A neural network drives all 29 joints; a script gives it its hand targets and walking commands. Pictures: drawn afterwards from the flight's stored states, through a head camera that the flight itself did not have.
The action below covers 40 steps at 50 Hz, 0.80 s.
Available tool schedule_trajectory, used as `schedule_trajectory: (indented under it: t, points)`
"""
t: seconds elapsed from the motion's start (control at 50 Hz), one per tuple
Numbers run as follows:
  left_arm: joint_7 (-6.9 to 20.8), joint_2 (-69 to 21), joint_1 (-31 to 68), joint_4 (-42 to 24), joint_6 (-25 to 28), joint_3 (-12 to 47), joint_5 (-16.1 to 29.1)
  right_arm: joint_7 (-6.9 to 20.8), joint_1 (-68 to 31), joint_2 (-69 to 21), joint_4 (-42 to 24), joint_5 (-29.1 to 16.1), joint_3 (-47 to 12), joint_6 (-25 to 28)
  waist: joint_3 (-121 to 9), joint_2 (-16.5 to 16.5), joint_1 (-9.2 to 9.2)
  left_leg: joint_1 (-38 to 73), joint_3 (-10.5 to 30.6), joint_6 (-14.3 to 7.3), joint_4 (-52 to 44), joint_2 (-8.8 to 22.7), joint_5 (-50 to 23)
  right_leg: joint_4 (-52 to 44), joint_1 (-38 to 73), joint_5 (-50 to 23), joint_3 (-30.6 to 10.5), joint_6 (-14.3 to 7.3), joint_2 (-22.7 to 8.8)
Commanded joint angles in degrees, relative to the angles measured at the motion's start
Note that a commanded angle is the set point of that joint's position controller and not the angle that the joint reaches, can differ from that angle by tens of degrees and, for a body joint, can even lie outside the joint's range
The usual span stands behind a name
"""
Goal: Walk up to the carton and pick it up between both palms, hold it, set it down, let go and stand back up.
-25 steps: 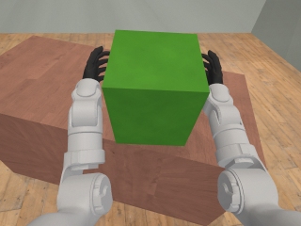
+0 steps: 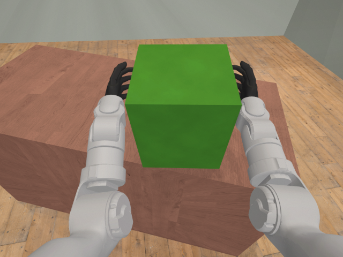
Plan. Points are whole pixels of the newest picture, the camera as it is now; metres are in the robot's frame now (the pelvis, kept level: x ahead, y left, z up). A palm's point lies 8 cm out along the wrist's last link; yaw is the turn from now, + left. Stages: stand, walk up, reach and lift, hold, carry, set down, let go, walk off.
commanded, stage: set down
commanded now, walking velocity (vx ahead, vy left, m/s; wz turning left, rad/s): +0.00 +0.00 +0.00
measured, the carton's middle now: (181, 110) +0.43 -0.03 +0.12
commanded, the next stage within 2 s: none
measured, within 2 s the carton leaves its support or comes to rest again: neither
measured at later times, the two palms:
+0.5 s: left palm (121, 101) +0.44 +0.12 +0.15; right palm (242, 104) +0.42 -0.18 +0.15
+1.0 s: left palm (120, 104) +0.46 +0.13 +0.12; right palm (236, 103) +0.44 -0.17 +0.14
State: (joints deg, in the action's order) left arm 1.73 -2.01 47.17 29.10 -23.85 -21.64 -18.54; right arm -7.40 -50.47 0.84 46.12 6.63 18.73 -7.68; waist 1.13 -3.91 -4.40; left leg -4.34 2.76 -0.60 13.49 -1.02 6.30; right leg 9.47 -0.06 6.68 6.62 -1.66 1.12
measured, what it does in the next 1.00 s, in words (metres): stands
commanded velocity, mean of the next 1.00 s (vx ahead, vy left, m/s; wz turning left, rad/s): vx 0.00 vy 0.00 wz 0.00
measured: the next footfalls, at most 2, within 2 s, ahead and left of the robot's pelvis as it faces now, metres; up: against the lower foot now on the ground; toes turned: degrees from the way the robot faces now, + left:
none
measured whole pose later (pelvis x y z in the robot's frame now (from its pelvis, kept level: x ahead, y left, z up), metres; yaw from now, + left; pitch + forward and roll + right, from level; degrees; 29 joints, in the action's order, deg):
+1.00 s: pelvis +0.02 +0.00 +0.00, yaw +0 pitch +6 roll +0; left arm 3.1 -0.9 49.9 45.5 -9.3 -27.4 -18.7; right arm -3.7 -51.1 -4.1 45.4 22.4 31.1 -5.0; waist -2.4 -0.9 -3.7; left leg -11.6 3.3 -0.5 10.0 -1.2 4.5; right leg 6.6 -7.5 5.4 7.1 -1.7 1.0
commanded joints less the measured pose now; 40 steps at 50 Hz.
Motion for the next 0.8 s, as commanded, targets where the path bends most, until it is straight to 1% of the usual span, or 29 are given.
schedule_trajectory:
  t: [0.0,0.02,0.04,0.06,0.08,0.14,0.16,0.18,0.2,0.24,0.3,0.32,0.36,0.38,0.4,0.42,0.44,0.46,0.48,0.5,0.52,0.54,0.56,0.6,0.64,0.68,0.72,0.76,0.78]
  points:
    - [5.4,-16.3,36.2,-4.0,5.6,13.4,4.4,7.8,-35.1,-17.0,-8.8,2.3,-6.7,4.6,-25.6,4.7,-1.19,4.5,-0.8,0.5,-1.4,-0.1,-3.5,1.9,6.9,-13.5,1.8,4.1,0.8]
    - [5.5,-16.8,36.7,-3.1,6.6,13.1,4.6,7.9,-33.8,-18.5,-8.2,2.8,-7.0,5.0,-25.5,4.9,-1.68,3.8,-1.0,0.3,-1.0,-0.1,-5.9,2.1,8.6,-16.8,1.4,4.1,0.2]
    - [5.7,-16.8,36.4,-1.6,7.5,11.6,4.6,8.1,-35.4,-18.7,-10.1,3.8,-6.8,5.2,-28.7,4.1,-0.32,2.7,-0.6,-0.5,-1.4,-0.1,-6.5,2.6,10.2,-19.1,1.3,4.7,0.0]
    - [5.7,-17.0,35.9,-0.3,8.5,11.4,4.3,8.4,-35.5,-19.2,-9.1,4.6,-6.4,5.4,-29.1,3.8,-0.55,2.2,-0.2,-0.7,-1.8,-0.1,-7.6,3.0,11.1,-21.4,1.1,4.6,0.0]
    - [5.9,-15.8,34.9,1.7,8.7,10.6,3.7,8.4,-34.5,-19.4,-8.0,4.4,-7.8,5.3,-29.3,2.9,0.3,0.5,-0.4,-1.2,-1.8,-0.1,-8.1,3.3,13.2,-24.3,0.4,4.9,0.1]
    - [6.2,-15.3,33.4,2.8,9.8,10.9,4.0,8.0,-31.6,-20.3,-6.1,5.6,-7.9,5.2,-28.3,1.8,-0.7,-1.6,-0.5,-1.4,-2.6,-0.5,-8.7,4.4,17.3,-29.5,-0.3,4.8,-0.2]
    - [6.2,-16.7,34.7,1.7,10.4,11.9,5.0,7.8,-33.3,-20.1,-7.9,4.8,-8.2,5.7,-29.5,3.3,-1.2,-2.2,-0.1,-1.2,-2.2,-0.4,-9.7,4.4,16.5,-29.6,-0.3,4.6,-0.3]
    - [6.4,-16.9,35.8,2.1,10.9,12.0,5.1,7.8,-33.0,-21.2,-6.2,4.7,-8.4,5.6,-28.6,3.7,-1.25,-1.5,0.0,-1.2,-2.5,-0.4,-9.8,4.2,16.4,-29.6,-0.9,4.3,-0.6]
    - [6.2,-17.1,35.4,3.1,10.9,12.3,5.1,7.8,-32.6,-20.3,-6.1,4.6,-8.2,5.7,-28.8,5.9,-1.14,-1.8,-0.4,-0.8,-2.3,-0.5,-11.0,4.3,15.5,-30.1,-0.1,4.3,-0.4]
    - [6.0,-17.3,35.2,0.9,11.4,12.1,4.6,8.0,-31.0,-20.9,-5.8,4.3,-7.8,5.9,-29.4,7.7,-1.06,-0.2,-0.2,-0.2,-1.5,-0.1,-13.2,4.3,14.8,-30.5,-0.3,3.7,-0.3]
    - [5.6,-17.9,36.5,1.0,12.2,12.0,4.6,8.2,-32.6,-21.1,-6.4,5.1,-8.0,6.2,-31.2,6.1,-0.91,2.1,0.2,0.2,-1.2,0.1,-14.0,3.8,12.6,-29.3,0.8,3.8,0.1]
    - [5.6,-18.2,36.2,0.6,12.8,12.5,4.9,8.1,-31.9,-22.4,-8.0,5.5,-8.3,6.9,-32.9,5.0,-0.84,1.1,0.3,-0.3,-0.4,-0.3,-15.4,4.3,13.5,-31.9,0.2,4.1,0.1]
    - [5.4,-19.8,35.8,1.2,13.5,12.7,4.7,8.3,-32.9,-22.6,-8.2,5.1,-9.8,7.9,-34.9,5.1,-0.04,0.0,0.3,0.0,-0.6,-0.1,-17.7,5.0,15.1,-35.4,0.4,3.6,0.4]
    - [5.1,-20.7,36.0,-0.3,14.3,13.5,4.9,8.3,-32.5,-23.7,-8.9,5.5,-10.8,8.9,-37.2,4.3,-0.35,-0.1,0.2,0.0,0.2,-0.4,-19.6,5.6,17.3,-38.6,0.0,3.8,0.7]
    - [5.0,-20.4,35.7,1.5,14.5,13.1,4.3,8.3,-32.3,-24.0,-8.5,5.7,-11.2,9.0,-37.1,3.8,0.51,-0.7,0.4,-0.4,0.0,-0.3,-19.4,6.0,17.2,-39.2,-0.4,3.8,0.1]
    - [5.1,-20.1,34.9,4.5,14.0,11.6,3.9,8.3,-32.3,-23.4,-7.2,6.1,-10.5,8.4,-33.8,3.2,0.18,-1.7,0.6,-0.9,-1.1,-0.2,-16.3,5.6,17.7,-37.5,-0.6,3.8,0.0]
    - [5.3,-19.1,34.5,6.1,13.6,10.7,3.3,8.4,-31.5,-23.3,-4.9,6.6,-9.4,7.6,-30.6,3.3,0.54,-3.3,0.3,-1.2,-1.7,-0.1,-14.0,5.5,16.5,-36.3,-0.5,4.1,0.0]
    - [5.6,-17.9,34.7,6.2,13.2,8.7,3.0,8.6,-30.9,-22.9,-4.1,6.4,-8.8,6.7,-27.2,1.9,0.87,-3.4,0.3,-1.2,-2.8,0.2,-10.6,4.9,15.2,-31.6,0.0,4.1,-0.2]
    - [5.4,-18.2,33.8,5.9,13.3,9.5,3.2,8.8,-31.3,-22.5,-5.4,6.7,-8.7,7.1,-29.4,1.8,0.94,-1.9,0.1,-1.0,-2.8,0.2,-9.7,4.3,14.3,-29.0,0.0,4.0,0.1]
    - [5.4,-17.6,35.0,6.4,13.5,8.4,2.7,9.1,-32.7,-23.1,-6.6,7.5,-8.0,7.3,-29.6,2.2,1.95,-1.8,0.1,-1.2,-3.0,0.3,-9.3,3.9,13.4,-27.0,0.0,4.3,0.0]
    - [5.2,-18.4,35.3,6.1,13.6,9.1,2.8,9.3,-34.2,-22.0,-7.1,7.5,-7.6,7.6,-32.1,1.9,1.76,0.8,0.1,-0.9,-2.7,0.5,-10.2,3.7,12.0,-26.2,0.3,4.1,0.5]
    - [4.9,-18.9,36.6,6.1,13.9,9.4,3.0,9.6,-35.0,-22.2,-7.7,7.7,-7.4,8.1,-32.6,3.7,1.57,1.6,0.0,-0.7,-2.3,0.4,-11.4,3.6,10.6,-26.6,0.2,4.1,0.5]
    - [4.9,-18.5,36.3,6.5,14.3,9.4,2.5,9.5,-34.2,-23.2,-6.5,8.2,-7.1,8.0,-32.3,3.6,1.33,2.4,0.2,-0.3,-1.8,0.4,-12.1,3.5,9.6,-27.0,0.1,4.0,0.6]
    - [4.5,-18.9,38.9,5.5,15.6,10.3,3.1,9.8,-34.7,-22.5,-5.5,8.8,-5.7,8.6,-35.1,5.7,0.85,3.6,0.6,0.5,-1.2,0.5,-14.5,3.6,8.5,-27.9,0.4,3.6,0.5]
    - [4.4,-18.5,39.0,8.4,16.1,9.4,2.8,10.3,-34.7,-22.2,-4.1,9.9,-3.9,8.3,-34.7,6.8,0.61,4.6,0.9,0.7,-1.1,0.8,-14.0,2.8,6.5,-25.7,0.5,3.2,0.3]
    - [4.8,-17.6,37.9,8.7,15.5,7.5,2.2,10.5,-33.3,-23.0,-4.0,10.7,-2.5,6.8,-30.7,5.4,0.95,2.9,0.4,0.2,-2.0,0.8,-10.3,2.1,5.9,-22.5,0.3,3.8,0.1]
    - [5.5,-17.3,36.9,9.5,15.3,6.3,2.2,10.6,-32.6,-22.9,-3.9,11.8,-1.3,6.1,-30.0,5.3,0.53,2.3,0.6,0.1,-1.9,0.6,-12.8,2.3,6.8,-26.2,0.7,4.2,-0.1]
    - [6.1,-16.4,37.8,10.6,15.5,6.3,2.6,10.3,-33.7,-22.8,-5.7,12.6,-1.7,5.7,-30.8,3.4,0.17,1.6,1.0,-0.4,-2.0,0.7,-12.2,2.8,8.2,-28.5,0.2,4.2,-0.3]
    - [6.2,-16.3,36.6,9.9,15.5,5.8,2.1,10.5,-32.1,-23.4,-5.2,12.3,-1.7,5.3,-30.0,4.2,0.05,1.0,1.1,-0.5,-2.3,0.6,-12.5,3.2,9.5,-29.9,-0.3,4.0,-0.5]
